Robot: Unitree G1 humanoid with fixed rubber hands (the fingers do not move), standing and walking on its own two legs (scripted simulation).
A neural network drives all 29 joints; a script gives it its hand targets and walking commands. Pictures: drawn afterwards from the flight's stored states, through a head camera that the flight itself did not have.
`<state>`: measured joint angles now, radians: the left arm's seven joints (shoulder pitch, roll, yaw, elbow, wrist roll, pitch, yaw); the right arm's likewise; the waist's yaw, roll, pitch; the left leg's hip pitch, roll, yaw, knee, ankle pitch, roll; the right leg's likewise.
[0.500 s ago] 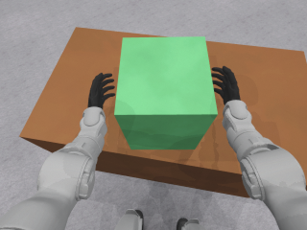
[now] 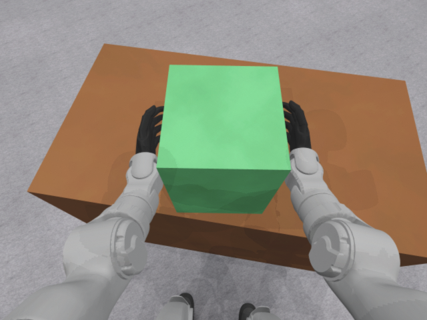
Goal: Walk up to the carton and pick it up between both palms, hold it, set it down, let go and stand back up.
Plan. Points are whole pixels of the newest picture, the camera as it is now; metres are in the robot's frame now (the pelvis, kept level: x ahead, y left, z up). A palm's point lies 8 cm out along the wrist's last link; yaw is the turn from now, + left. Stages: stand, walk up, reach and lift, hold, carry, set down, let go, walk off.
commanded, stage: reach and lift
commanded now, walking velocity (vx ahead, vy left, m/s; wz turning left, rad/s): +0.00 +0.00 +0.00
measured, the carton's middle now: (221, 148) +0.45 +0.03 -0.03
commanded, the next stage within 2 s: none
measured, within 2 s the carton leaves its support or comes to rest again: neither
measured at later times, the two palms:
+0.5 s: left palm (145, 155) +0.41 +0.17 +0.00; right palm (297, 148) +0.44 -0.12 +0.01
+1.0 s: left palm (145, 155) +0.41 +0.17 +0.00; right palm (297, 149) +0.43 -0.12 +0.01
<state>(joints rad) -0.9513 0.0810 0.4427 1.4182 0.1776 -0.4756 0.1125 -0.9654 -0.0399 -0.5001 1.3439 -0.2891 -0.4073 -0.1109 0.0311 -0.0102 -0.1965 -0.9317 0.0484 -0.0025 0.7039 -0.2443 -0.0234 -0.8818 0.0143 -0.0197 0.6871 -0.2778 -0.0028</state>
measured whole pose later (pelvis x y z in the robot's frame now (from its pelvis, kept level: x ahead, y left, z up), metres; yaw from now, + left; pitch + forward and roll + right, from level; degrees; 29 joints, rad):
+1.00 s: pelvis +0.03 -0.01 +0.03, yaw +2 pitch +22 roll -1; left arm -0.74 -0.05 0.61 1.14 0.47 -0.46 0.08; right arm -0.76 0.10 -0.75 1.13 -0.59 -0.49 -0.07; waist 0.04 -0.02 -0.11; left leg -0.67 0.06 0.03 0.45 -0.16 -0.02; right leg -0.61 0.01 -0.06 0.41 -0.19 -0.01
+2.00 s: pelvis +0.03 -0.01 +0.03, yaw +2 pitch +23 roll -2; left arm -0.69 0.01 0.42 1.26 0.24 -0.51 0.12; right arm -0.74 0.04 -0.51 1.26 -0.40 -0.51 -0.15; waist 0.04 -0.01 -0.18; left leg -0.69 0.07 0.03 0.45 -0.16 -0.03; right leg -0.60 0.01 -0.08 0.39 -0.19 -0.01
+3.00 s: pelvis +0.03 +0.00 +0.05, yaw +4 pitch +1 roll -1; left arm -0.58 0.00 0.22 0.71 0.16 0.10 0.10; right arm -0.61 0.00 -0.11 0.88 0.08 -0.05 -0.19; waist -0.02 -0.04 -0.06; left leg -0.21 0.04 0.01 0.33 -0.15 -0.02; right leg -0.11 0.01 -0.07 0.25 -0.17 0.00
